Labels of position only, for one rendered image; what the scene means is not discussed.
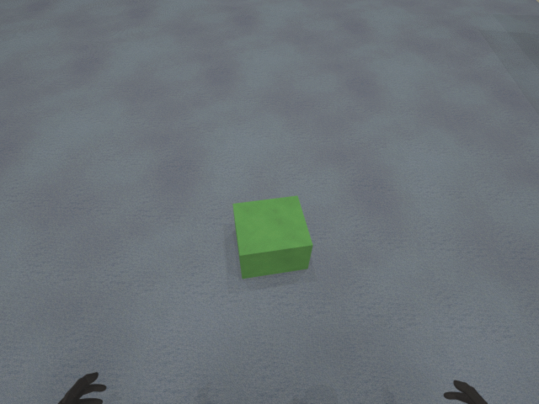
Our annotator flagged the right robot hand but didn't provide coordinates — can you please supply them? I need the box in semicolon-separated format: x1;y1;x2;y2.
444;380;488;404

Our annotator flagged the carton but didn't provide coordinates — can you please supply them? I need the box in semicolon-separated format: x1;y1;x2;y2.
233;196;313;279

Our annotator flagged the left robot hand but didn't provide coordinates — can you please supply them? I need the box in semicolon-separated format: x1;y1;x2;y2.
58;372;106;404

